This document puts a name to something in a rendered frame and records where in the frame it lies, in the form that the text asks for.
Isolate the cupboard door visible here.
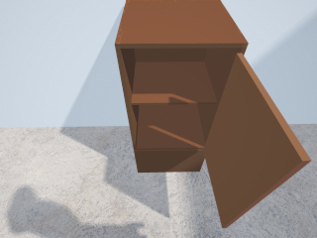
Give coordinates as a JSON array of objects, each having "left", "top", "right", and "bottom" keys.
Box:
[{"left": 203, "top": 53, "right": 311, "bottom": 229}]

